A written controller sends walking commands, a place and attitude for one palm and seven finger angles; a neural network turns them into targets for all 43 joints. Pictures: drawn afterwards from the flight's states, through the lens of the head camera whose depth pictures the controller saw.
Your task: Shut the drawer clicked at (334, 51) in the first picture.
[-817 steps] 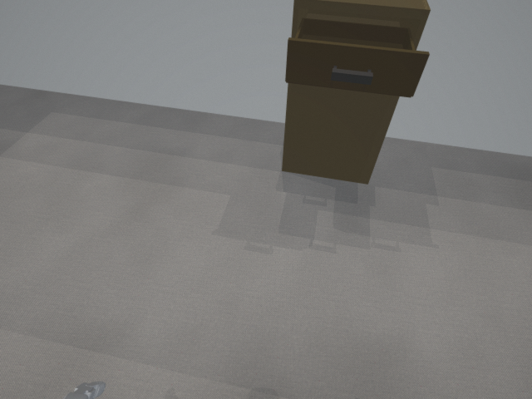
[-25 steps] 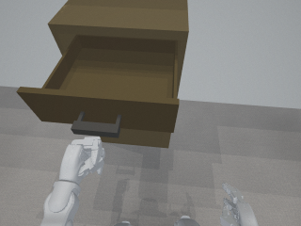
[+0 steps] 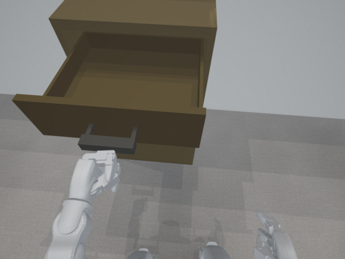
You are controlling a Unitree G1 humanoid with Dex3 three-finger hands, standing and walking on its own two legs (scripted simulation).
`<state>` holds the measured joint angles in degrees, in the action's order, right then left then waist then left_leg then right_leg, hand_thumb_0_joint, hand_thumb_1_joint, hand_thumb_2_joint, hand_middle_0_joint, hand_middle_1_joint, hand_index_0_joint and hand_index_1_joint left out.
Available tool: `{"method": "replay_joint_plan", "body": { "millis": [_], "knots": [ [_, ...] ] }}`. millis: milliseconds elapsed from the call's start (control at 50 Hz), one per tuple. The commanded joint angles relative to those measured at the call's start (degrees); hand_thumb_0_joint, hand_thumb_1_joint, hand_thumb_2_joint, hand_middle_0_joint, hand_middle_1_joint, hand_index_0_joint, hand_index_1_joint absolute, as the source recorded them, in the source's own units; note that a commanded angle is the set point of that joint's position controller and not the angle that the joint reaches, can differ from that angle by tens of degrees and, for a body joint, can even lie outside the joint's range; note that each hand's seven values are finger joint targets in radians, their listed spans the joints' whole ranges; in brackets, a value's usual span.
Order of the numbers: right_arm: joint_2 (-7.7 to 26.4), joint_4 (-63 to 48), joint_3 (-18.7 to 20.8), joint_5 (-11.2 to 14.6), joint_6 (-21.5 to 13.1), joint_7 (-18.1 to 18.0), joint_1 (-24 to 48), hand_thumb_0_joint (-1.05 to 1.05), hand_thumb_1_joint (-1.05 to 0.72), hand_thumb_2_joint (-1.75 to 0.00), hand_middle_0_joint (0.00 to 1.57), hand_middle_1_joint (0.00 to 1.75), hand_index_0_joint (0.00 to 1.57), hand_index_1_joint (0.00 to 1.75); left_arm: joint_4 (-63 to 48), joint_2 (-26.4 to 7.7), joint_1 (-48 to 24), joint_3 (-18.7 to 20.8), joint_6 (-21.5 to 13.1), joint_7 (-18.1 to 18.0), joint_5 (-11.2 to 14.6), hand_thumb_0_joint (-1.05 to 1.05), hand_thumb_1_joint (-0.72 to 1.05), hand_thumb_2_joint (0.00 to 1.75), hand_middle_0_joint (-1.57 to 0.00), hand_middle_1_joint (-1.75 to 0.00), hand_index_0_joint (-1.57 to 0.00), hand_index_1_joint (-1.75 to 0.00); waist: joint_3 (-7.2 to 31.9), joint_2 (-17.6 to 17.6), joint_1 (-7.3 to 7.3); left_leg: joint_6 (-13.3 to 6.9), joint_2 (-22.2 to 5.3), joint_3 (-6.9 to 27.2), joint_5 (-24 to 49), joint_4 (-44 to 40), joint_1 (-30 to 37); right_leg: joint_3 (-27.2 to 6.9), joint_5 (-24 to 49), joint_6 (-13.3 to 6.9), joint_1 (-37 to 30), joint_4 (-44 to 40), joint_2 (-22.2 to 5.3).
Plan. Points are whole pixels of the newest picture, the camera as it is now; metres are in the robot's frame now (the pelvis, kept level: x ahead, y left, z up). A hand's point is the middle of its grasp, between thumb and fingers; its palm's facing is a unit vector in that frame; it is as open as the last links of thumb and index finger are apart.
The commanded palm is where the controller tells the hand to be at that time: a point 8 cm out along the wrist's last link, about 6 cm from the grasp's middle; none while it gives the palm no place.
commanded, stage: push the drawer shut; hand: left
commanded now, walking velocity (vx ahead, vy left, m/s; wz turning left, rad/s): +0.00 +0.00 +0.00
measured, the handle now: (110, 136) +0.38 +0.16 +0.05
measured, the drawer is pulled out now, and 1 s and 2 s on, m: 0.28 0.19 0.06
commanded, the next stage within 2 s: none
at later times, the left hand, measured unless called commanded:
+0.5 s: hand (120, 162) +0.32 +0.13 +0.05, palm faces -0.09 -1.00 -0.05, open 3.0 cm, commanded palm +0.31 +0.18 +0.06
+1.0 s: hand (127, 136) +0.39 +0.12 +0.05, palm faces -0.08 -1.00 -0.05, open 3.0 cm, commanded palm +0.37 +0.18 +0.06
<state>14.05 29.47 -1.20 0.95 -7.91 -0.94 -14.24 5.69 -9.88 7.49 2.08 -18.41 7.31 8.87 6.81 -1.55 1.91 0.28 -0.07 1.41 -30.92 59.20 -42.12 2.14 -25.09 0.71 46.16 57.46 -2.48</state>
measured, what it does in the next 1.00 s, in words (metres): stands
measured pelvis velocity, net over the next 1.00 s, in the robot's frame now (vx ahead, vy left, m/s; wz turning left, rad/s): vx -0.01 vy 0.00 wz -0.01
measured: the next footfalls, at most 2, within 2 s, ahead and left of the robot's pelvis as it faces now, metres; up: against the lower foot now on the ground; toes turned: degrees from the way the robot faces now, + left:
none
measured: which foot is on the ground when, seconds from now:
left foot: down 0.00-1.00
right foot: down 0.00-1.00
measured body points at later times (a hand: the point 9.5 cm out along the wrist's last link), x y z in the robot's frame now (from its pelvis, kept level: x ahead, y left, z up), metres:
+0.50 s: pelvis +0.00 +0.00 +0.00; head +0.07 +0.00 +0.44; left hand +0.32 +0.18 +0.05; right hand +0.16 -0.24 -0.10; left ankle -0.02 +0.12 -0.67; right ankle +0.03 -0.13 -0.67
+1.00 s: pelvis -0.01 +0.00 +0.00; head +0.07 +0.00 +0.44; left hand +0.38 +0.18 +0.05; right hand +0.09 -0.26 -0.11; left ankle -0.02 +0.12 -0.67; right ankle +0.03 -0.13 -0.67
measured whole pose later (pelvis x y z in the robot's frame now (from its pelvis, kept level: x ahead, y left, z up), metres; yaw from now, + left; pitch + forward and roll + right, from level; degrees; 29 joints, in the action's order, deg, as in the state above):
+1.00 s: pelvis -0.01 +0.00 +0.00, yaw -1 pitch +16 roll +0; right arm 14.6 34.8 -1.0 0.8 -3.6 -0.6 -16.5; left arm 34.6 -11.9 -21.6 7.5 -21.3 6.1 7.3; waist 6.4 -1.0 4.4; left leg 0.2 -0.3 0.8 -29.5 58.6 -45.1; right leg 1.5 -23.2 0.8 49.2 56.6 -2.2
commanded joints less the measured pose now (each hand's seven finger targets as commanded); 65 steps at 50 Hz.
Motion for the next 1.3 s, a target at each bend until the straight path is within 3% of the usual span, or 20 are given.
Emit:
{"method": "replay_joint_plan", "body": {
  "millis": [0, 40, 80, 180, 240, 380, 440, 480, 600, 620, 720, 740, 820, 900, 940, 980, 1040, 1100, 1140, 1280],
  "knots": [
    [6.8, -8.2, 3.1, 0.3, -3.1, -0.5, 1.7, 0.00, -0.90, -0.90, 0.20, 0.30, 0.20, 0.30, -12.1, -5.5, -9.0, 3.2, -4.1, 0.0, 1.0, 0.00, 0.90, 0.90, -1.40, -1.60, -1.40, -1.60, 13.9, 2.0, 0.28, -0.8, 0.8, -0.9, 16.3, -9.0, 2.6, 0.4, 12.6, -1.7, -14.4, -7.4, 1.4],
    [7.0, -8.2, 3.1, 0.4, -2.9, -0.6, 1.8, 0.00, -0.90, -0.90, 0.20, 0.30, 0.20, 0.30, -11.4, -6.3, -8.5, 3.9, -3.9, 0.0, 0.8, 0.00, 0.90, 0.90, -1.40, -1.60, -1.40, -1.60, 13.7, 2.6, 0.34, -0.8, 0.7, -0.9, 16.5, -9.1, 2.6, 0.5, 12.6, -1.7, -14.4, -7.4, 1.5],
    [6.5, -8.5, 3.1, 0.4, -3.0, -0.4, 1.8, 0.00, -0.90, -0.90, 0.20, 0.30, 0.20, 0.30, -13.4, -4.1, -8.7, 1.6, -4.1, 0.2, 0.7, 0.00, 0.90, 0.90, -1.40, -1.60, -1.40, -1.60, 15.2, -0.2, 0.15, -0.7, 0.7, -0.8, 19.0, -9.0, 4.4, 0.7, 15.0, -1.9, -14.5, -6.7, 1.4],
    [6.7, -7.8, 3.1, 0.2, -2.8, -0.4, 1.3, 0.00, -0.90, -0.90, 0.20, 0.30, 0.20, 0.30, -11.7, -4.1, -11.0, 1.5, -4.0, -0.4, 0.5, 0.00, 0.90, 0.90, -1.40, -1.60, -1.40, -1.60, 14.6, 0.7, 0.75, -0.5, 0.5, -0.5, 19.8, -8.7, 4.3, 1.0, 15.6, -1.8, -13.6, -6.4, 1.4],
    [7.1, -7.1, 3.1, 0.3, -2.4, -0.6, 1.3, 0.00, -0.90, -0.90, 0.20, 0.30, 0.20, 0.30, -9.3, -5.8, -14.5, 2.9, -3.5, -0.8, 0.1, 0.00, 0.90, 0.90, -1.40, -1.60, -1.40, -1.60, 14.2, 2.4, 1.09, -0.6, 0.5, -0.3, 18.5, -8.6, 2.9, 0.8, 14.4, -1.9, -13.3, -6.4, 1.4],
    [6.9, -6.0, 3.0, 0.3, -1.8, -0.6, 1.0, 0.00, -0.90, -0.90, 0.20, 0.30, 0.20, 0.30, -6.6, -3.9, -23.0, 1.0, -3.2, -1.3, -0.1, 0.00, 0.90, 0.90, -1.40, -1.60, -1.40, -1.60, 15.8, 0.2, 1.88, -0.4, 0.4, -0.1, 18.3, -8.8, 4.6, 0.9, 13.7, -1.9, -12.0, -6.4, 1.4],
    [7.4, -4.9, 3.0, 0.3, -1.4, -0.9, 0.5, 0.00, -0.90, -0.90, 0.20, 0.30, 0.20, 0.30, -3.3, -5.7, -27.3, 2.4, -3.1, -1.6, -0.3, 0.00, 0.90, 0.90, -1.40, -1.60, -1.40, -1.60, 15.5, 3.5, 2.62, -0.7, 0.3, 0.1, 17.0, -8.7, 3.1, 0.7, 12.7, -1.7, -12.2, -6.8, 1.5],
    [7.2, -4.6, 2.9, 0.3, -1.3, -0.8, 0.7, 0.00, -0.90, -0.90, 0.20, 0.30, 0.20, 0.30, -2.7, -5.6, -29.4, 2.7, -3.4, -1.3, 0.0, 0.00, 0.90, 0.90, -1.40, -1.60, -1.40, -1.60, 16.9, 0.7, 2.13, -0.6, 0.6, -0.2, 16.7, -8.9, 3.7, 0.4, 12.6, -1.8, -12.7, -6.9, 1.4],
    [7.6, -3.4, 2.9, 0.5, -0.5, -0.9, -0.1, 0.00, -0.90, -0.90, 0.20, 0.30, 0.20, 0.30, 3.9, -7.4, -36.1, 4.8, -3.5, -1.2, 0.2, 0.00, 0.90, 0.90, -1.40, -1.60, -1.40, -1.60, 16.7, 1.8, 2.50, -0.5, 0.6, -0.2, 14.9, -9.5, 2.9, 0.2, 10.9, -1.8, -12.5, -7.5, 1.6],
    [7.4, -3.5, 2.9, 0.4, -0.4, -0.9, -0.2, 0.00, -0.90, -0.90, 0.20, 0.30, 0.20, 0.30, 4.3, -6.5, -36.7, 4.2, -3.6, -1.2, 0.1, 0.00, 0.90, 0.90, -1.40, -1.60, -1.40, -1.60, 16.8, -0.2, 2.41, -0.4, 0.6, -0.3, 15.8, -9.7, 3.5, 0.3, 11.9, -2.0, -12.4, -7.4, 1.6],
    [7.5, -2.9, 3.2, 0.3, 0.1, -0.4, -1.6, 0.00, -0.90, -0.90, 0.20, 0.30, 0.20, 0.30, 6.7, -5.9, -39.8, 4.0, -4.4, -1.5, -0.1, 0.00, 0.90, 0.90, -1.40, -1.60, -1.40, -1.60, 19.3, -0.3, 2.59, -0.3, 0.5, -0.6, 18.4, -9.6, 4.6, 0.3, 14.8, -1.9, -13.3, -7.1, 1.7],
    [7.8, -2.7, 3.3, 0.1, 0.3, -0.4, -2.2, 0.00, -0.90, -0.90, 0.20, 0.30, 0.20, 0.30, 8.7, -8.0, -38.9, 6.3, -4.4, -1.8, -0.1, 0.00, 0.90, 0.90, -1.40, -1.60, -1.40, -1.60, 19.2, 1.6, 2.29, -0.5, 0.4, -0.4, 18.7, -9.6, 3.6, 0.3, 15.2, -1.9, -14.0, -7.0, 1.8],
    [7.8, -2.2, 3.3, 0.2, 1.0, -0.1, -2.7, 0.00, -0.90, -0.90, 0.20, 0.30, 0.20, 0.30, 12.2, -8.4, -42.0, 7.1, -5.3, -1.7, -0.3, 0.00, 0.90, 0.90, -1.40, -1.60, -1.40, -1.60, 17.7, 1.3, 2.52, -0.4, 0.6, -1.1, 16.5, -10.1, 1.9, -0.3, 14.3, -1.9, -14.5, -7.7, 1.8],
    [7.9, -1.1, 3.4, 0.2, 1.6, 0.0, -3.6, 0.00, -0.90, -0.90, 0.20, 0.30, 0.20, 0.30, 16.3, -8.0, -48.1, 6.7, -6.2, -1.6, -0.7, 0.00, 0.90, 0.90, -1.40, -1.60, -1.40, -1.60, 17.4, 1.8, 3.99, -0.7, 0.5, -1.2, 15.5, -9.6, 1.7, -0.4, 13.4, -1.7, -12.7, -7.9, 2.1],
    [8.3, -0.6, 3.4, 0.1, 1.9, -0.3, -4.2, 0.00, -0.90, -0.90, 0.20, 0.30, 0.20, 0.30, 18.7, -11.4, -51.5, 9.1, -6.8, -1.8, -1.1, 0.00, 0.90, 0.90, -1.40, -1.60, -1.40, -1.60, 17.2, 2.5, 4.11, -0.8, 0.5, -1.1, 14.3, -9.6, 0.4, -0.7, 12.1, -1.7, -12.5, -7.7, 2.1],
    [8.0, -0.3, 3.5, 0.0, 2.1, -0.1, -4.4, 0.00, -0.90, -0.90, 0.20, 0.30, 0.20, 0.30, 19.7, -9.4, -53.8, 7.7, -7.2, -1.4, -1.1, 0.00, 0.90, 0.90, -1.40, -1.60, -1.40, -1.60, 19.3, -0.5, 4.22, -0.7, 0.7, -1.3, 15.6, -9.4, 2.0, -0.8, 13.4, -1.8, -12.3, -7.4, 2.1],
    [8.5, 0.3, 3.5, -0.2, 2.5, -0.1, -5.7, 0.00, -0.90, -0.90, 0.20, 0.30, 0.20, 0.30, 23.4, -12.3, -55.5, 10.3, -7.3, -1.3, -1.0, 0.00, 0.90, 0.90, -1.40, -1.60, -1.40, -1.60, 20.8, 2.4, 4.35, -0.9, 0.6, -1.3, 16.5, -8.9, 0.7, -1.0, 15.0, -1.7, -13.6, -7.2, 2.2],
    [8.2, 0.4, 3.6, -0.3, 2.9, 0.2, -6.3, 0.00, -0.90, -0.90, 0.20, 0.30, 0.20, 0.30, 24.9, -10.7, -57.6, 9.4, -7.7, -0.5, -1.0, 0.00, 0.90, 0.90, -1.40, -1.60, -1.40, -1.60, 22.1, -0.1, 4.27, -0.7, 0.7, -1.5, 18.1, -8.9, 1.6, -0.9, 16.6, -1.9, -13.5, -6.7, 2.2],
    [8.7, 0.7, 3.6, -0.4, 3.3, 0.1, -7.0, 0.00, -0.90, -0.90, 0.20, 0.30, 0.20, 0.30, 27.8, -13.6, -59.1, 11.9, -7.6, -0.6, -1.0, 0.00, 0.90, 0.90, -1.40, -1.60, -1.40, -1.60, 20.9, 1.4, 4.51, -0.9, 0.6, -1.4, 17.8, -8.7, 0.5, -0.8, 16.4, -1.9, -13.0, -6.7, 2.5],
    [8.5, 1.2, 3.6, -0.8, 4.2, 0.6, -8.7, 0.00, -0.90, -0.90, 0.20, 0.30, 0.20, 0.30, 32.7, -13.8, -65.2, 12.5, -8.8, -0.2, -1.6, 0.00, 0.90, 0.90, -1.40, -1.60, -1.40, -1.60, 22.9, -0.4, 5.18, -0.9, 0.7, -1.8, 18.0, -8.1, 0.4, -1.1, 16.7, -1.8, -11.9, -6.3, 2.6]
  ]
}}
